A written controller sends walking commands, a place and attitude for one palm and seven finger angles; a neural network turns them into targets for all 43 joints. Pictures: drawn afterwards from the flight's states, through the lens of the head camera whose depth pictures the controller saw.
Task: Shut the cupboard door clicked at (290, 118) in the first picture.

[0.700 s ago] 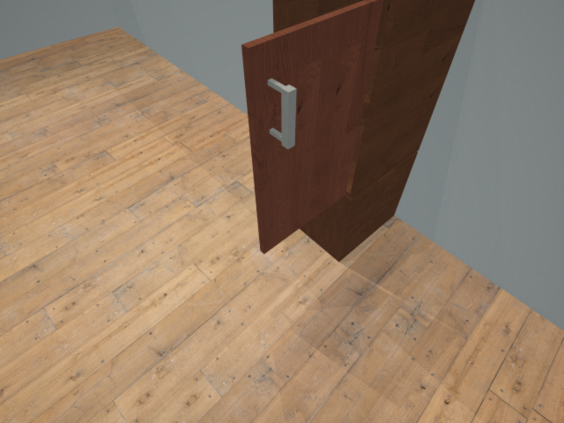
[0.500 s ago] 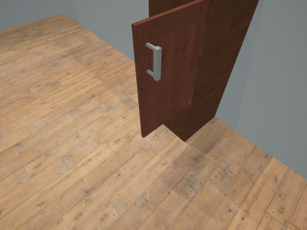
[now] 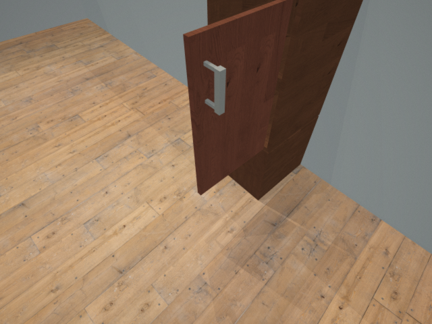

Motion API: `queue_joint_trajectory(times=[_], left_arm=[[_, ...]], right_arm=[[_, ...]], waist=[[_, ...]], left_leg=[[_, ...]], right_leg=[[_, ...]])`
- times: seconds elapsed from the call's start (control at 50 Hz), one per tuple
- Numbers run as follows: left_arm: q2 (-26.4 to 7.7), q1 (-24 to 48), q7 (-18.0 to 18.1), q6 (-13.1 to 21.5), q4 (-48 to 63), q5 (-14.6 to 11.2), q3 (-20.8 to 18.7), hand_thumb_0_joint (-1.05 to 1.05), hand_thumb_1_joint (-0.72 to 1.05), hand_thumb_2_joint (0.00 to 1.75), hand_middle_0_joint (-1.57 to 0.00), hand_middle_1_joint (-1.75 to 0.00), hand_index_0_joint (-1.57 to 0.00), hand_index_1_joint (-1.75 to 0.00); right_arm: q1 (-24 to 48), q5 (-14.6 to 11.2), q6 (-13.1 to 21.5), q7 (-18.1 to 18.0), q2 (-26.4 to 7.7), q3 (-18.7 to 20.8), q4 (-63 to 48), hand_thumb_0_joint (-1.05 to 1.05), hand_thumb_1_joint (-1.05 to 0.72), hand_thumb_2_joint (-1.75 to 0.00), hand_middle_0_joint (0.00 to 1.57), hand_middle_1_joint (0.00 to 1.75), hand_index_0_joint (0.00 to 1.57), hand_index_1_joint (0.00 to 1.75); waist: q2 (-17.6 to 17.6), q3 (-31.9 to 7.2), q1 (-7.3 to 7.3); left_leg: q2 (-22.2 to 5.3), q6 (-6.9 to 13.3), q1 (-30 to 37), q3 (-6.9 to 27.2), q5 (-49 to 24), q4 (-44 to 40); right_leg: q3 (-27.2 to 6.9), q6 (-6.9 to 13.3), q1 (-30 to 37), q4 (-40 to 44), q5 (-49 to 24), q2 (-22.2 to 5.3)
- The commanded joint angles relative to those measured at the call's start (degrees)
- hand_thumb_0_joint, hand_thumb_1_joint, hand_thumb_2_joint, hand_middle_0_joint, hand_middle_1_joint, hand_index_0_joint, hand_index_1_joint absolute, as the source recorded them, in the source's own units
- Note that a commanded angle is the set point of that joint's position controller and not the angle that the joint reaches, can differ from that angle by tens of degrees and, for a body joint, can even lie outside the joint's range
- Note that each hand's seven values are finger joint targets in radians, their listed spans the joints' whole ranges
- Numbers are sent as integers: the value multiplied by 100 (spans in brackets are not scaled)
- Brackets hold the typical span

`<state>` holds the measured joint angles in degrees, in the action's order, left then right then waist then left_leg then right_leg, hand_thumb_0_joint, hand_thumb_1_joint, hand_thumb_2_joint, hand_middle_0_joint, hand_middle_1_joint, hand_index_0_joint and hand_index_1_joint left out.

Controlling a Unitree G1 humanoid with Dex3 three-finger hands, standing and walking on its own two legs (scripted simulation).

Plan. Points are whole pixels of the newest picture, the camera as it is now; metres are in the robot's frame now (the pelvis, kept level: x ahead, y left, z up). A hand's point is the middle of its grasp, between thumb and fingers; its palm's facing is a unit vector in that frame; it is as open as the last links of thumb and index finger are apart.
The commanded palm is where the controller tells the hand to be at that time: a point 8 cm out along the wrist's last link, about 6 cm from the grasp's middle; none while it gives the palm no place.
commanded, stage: look at it before walking up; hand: left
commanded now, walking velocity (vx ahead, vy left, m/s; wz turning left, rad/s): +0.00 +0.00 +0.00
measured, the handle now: (214, 88) +0.62 +0.04 +0.11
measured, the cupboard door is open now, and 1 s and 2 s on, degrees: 90 90 90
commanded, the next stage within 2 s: walk around to get in front in 0.14 s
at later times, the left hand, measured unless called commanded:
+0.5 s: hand out of the picture +0.06 +0.22 -0.18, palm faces -0.07 -0.96 -0.28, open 7.4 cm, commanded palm none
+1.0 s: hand out of the picture +0.06 +0.16 -0.17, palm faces -0.25 -0.93 -0.27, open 7.4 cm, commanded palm none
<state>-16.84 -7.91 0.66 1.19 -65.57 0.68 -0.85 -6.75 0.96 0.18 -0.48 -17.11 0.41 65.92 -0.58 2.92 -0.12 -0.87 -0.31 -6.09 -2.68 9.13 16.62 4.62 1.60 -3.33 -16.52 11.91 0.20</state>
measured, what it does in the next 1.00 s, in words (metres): lifts its left foot, turning right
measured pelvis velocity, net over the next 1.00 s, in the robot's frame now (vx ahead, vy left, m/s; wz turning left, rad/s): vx -0.03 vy -0.02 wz -0.35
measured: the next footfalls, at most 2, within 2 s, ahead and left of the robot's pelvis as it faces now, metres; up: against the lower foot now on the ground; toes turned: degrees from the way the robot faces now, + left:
left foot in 1.20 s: +0.07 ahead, +0.13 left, +0.00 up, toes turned -27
right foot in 1.52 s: -0.07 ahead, -0.13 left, +0.00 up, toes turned -42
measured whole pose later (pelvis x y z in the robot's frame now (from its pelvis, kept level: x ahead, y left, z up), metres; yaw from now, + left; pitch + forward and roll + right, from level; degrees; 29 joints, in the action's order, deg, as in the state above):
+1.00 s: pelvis -0.03 -0.02 -0.01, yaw -20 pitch +2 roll +3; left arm -10.4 -14.6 0.8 -1.8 -55.8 1.6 -4.5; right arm -4.8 0.6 -3.1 -1.8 -12.4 4.1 54.7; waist 0.7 6.2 2.2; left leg -1.4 -3.9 -25.1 0.6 23.9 56.4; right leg -6.4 3.9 -16.0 -27.2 12.2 3.7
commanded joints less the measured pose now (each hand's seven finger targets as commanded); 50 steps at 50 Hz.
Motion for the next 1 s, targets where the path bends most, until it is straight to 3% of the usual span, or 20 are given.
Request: queue_joint_trajectory(times=[0.0, 0.22, 0.26, 0.32, 0.44, 0.48, 0.52, 0.56, 0.58, 0.6, 0.64, 0.66, 0.68, 0.7, 0.72, 0.76, 0.78, 0.82, 0.9, 0.98], left_arm=[[-1088, 99, 46, 130, 309, -14, -181, 0, 90, 90, -20, -30, -20, -30], [-1108, 132, 42, 134, 320, -18, -179, 0, 90, 90, -20, -30, -20, -30], [-1103, 165, 36, 101, 348, -10, -198, 0, 90, 90, -20, -30, -20, -30], [-541, -130, 73, -63, 347, -15, -143, 0, 90, 90, -20, -30, -20, -30], [-625, -312, 30, -248, 777, 35, -327, 0, 90, 90, -20, -30, -20, -30], [-523, -341, 7, -278, 923, 44, -355, 0, 90, 90, -20, -30, -20, -30], [-408, -302, -37, -331, 1105, 59, -373, 0, 90, 90, -20, -30, -20, -30], [-213, -303, -87, -386, 1245, 71, -397, 0, 90, 90, -20, -30, -20, -30], [-159, -272, -97, -404, 1309, 73, -416, 0, 90, 90, -20, -30, -20, -30], [-98, -296, -115, -400, 1361, 74, -440, 0, 90, 90, -20, -30, -20, -30], [-36, -748, -142, -361, 1273, 72, -478, 0, 90, 90, -20, -30, -20, -30], [-136, -1107, -136, -322, 1172, 91, -532, 0, 90, 90, -20, -30, -20, -30], [-714, -1246, -67, -234, 1177, 169, -638, 0, 90, 90, -20, -30, -20, -30], [-1018, -1314, -7, -231, 1192, 98, -664, 0, 90, 90, -20, -30, -20, -30], [-874, -1147, 53, -244, 1261, 89, -672, 0, 90, 90, -20, -30, -20, -30], [-584, -600, 87, -207, 1401, 83, -613, 0, 90, 90, -20, -30, -20, -30], [-507, -598, 103, -177, 1409, 79, -616, 0, 90, 90, -20, -30, -20, -30], [-456, -711, 104, -140, 1374, 69, -609, 0, 90, 90, -20, -30, -20, -30], [-524, -1014, 99, -153, 1259, 81, -648, 0, 90, 90, -20, -30, -20, -30], [-577, -1053, 77, -189, 1291, 111, -669, 0, 90, 90, -20, -30, -20, -30]], right_arm=[[135, -18, 112, -82, -1032, 182, -313, 0, -90, -90, 20, 30, 20, 30], [137, -19, 124, -83, -1050, 177, -322, 0, -90, -90, 20, 30, 20, 30], [114, -9, 110, -106, -1052, 197, -335, 0, -90, -90, 20, 30, 20, 30], [-308, 1, -6, -150, -424, 113, -297, 0, -90, -90, 20, 30, 20, 30], [-400, 11, -131, -217, -523, 325, -752, 0, -90, -90, 20, 30, 20, 30], [-379, 14, -138, -225, -552, 375, -890, 0, -90, -90, 20, 30, 20, 30], [-467, 41, -128, -236, -626, 437, -977, 0, -90, -90, 20, 30, 20, 30], [-489, 69, -80, -227, -690, 492, -1047, 0, -90, -90, 20, 30, 20, 30], [-486, 76, -63, -227, -690, 490, -1101, 0, -90, -90, 20, 30, 20, 30], [-388, 97, -47, -235, -664, 505, -1157, 0, -90, -90, 20, 30, 20, 30], [-134, 95, -59, -226, -639, 511, -1255, 0, -90, -90, 20, 30, 20, 30], [21, 54, -95, -217, -621, 518, -1323, 0, -90, -90, 20, 30, 20, 30], [-26, -30, -149, -186, -255, 502, -1479, 0, -90, -90, 20, 30, 20, 30], [183, -43, -212, -142, -142, 478, -1604, 0, -90, -90, 20, 30, 20, 30], [233, -29, -267, -138, -123, 495, -1558, 0, -90, -90, 20, 30, 20, 30], [164, -10, -249, -116, -93, 508, -1482, 0, -90, -90, 20, 30, 20, 30], [51, -7, -227, -107, -50, 500, -1436, 0, -90, -90, 20, 30, 20, 30], [-46, -18, -219, -120, 73, 470, -1402, 0, -90, -90, 20, 30, 20, 30], [174, -47, -192, -169, 130, 439, -1516, 0, -90, -90, 20, 30, 20, 30], [352, -78, -167, -179, 89, 443, -1665, 0, -90, -90, 20, 30, 20, 30]], waist=[[38, -320, -6], [54, -412, -9], [55, -311, -34], [79, -450, -61], [96, -300, -56], [-82, -290, -35], [-495, -189, -43], [-1170, -192, -9], [-1074, -218, -4], [-1021, -194, 57], [-655, -234, 309], [-170, -207, 479], [1683, -180, 488], [1929, 24, 593], [1335, 104, 475], [899, 147, 181], [652, -200, 145], [629, -562, 139], [683, -680, 292], [862, -553, 321]], left_leg=[[-690, 131, 227, 614, -1022, -139], [-706, 130, 274, 612, -1107, -161], [-752, 118, 334, 518, -1106, -76], [-798, 16, 321, 223, -1179, 276], [-922, 63, 12, -54, -725, 834], [-1085, 164, 36, 38, -534, 795], [-1495, 413, -105, 384, -319, 506], [-2145, 870, -234, 730, -661, 100], [-2319, 1030, -258, 791, -836, 94], [-2343, 1021, -431, 661, -1078, 226], [-2014, 684, -767, 97, -1052, 877], [-1622, 379, -1096, -242, -491, 1618], [-667, -134, -2001, -810, 1252, 3076], [-135, -256, -2482, -320, 2730, 4315], [-236, -193, -2618, 347, 2416, 4922], [-343, -249, -2819, 538, 1636, 5231], [-347, -288, -2646, 507, 1448, 5095], [-276, -340, -2540, 444, 1319, 4797], [-147, -383, -2498, 386, 1522, 4062], [-63, -361, -2265, 411, 1651, 3590]], right_leg=[[-642, 85, -115, 303, -1203, -870], [-641, 78, -54, 281, -1285, -867], [-729, 100, -234, 233, -1404, -837], [-820, 30, -351, -147, -1839, -818], [-1121, 129, -921, -888, -1907, -683], [-1086, 93, -1244, -1181, -1521, -489], [-900, 12, -1559, -1858, -783, -229], [-454, -107, -1787, -3086, 1350, -35], [-461, -112, -1829, -3457, 1830, -116], [-492, -95, -1711, -3397, 1891, -227], [-289, -100, -1053, -2459, 1149, -221], [-348, -82, -640, -1506, 171, -249], [-2284, 281, -317, -232, -926, -1382], [-3386, 930, -713, 199, -1490, -2184], [-3425, 1121, -951, 229, -517, -1992], [-2985, 1013, -908, 14, -577, -1599], [-2811, 931, -686, -144, -940, -1465], [-2498, 851, -257, -339, -1638, -1281], [-2627, 945, 247, -512, -2555, -1216], [-2934, 992, -28, -491, -2401, -1172]])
